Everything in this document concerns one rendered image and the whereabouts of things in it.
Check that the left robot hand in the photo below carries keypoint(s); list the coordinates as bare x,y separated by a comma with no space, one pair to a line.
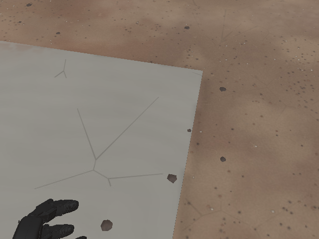
31,226

